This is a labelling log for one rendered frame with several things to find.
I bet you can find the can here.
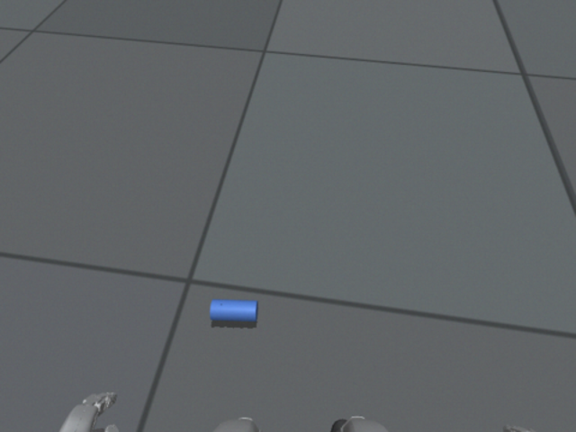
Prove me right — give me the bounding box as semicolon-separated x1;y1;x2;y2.
210;299;258;321

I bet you can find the left robot hand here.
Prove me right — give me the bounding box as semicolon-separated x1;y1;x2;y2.
59;392;119;432

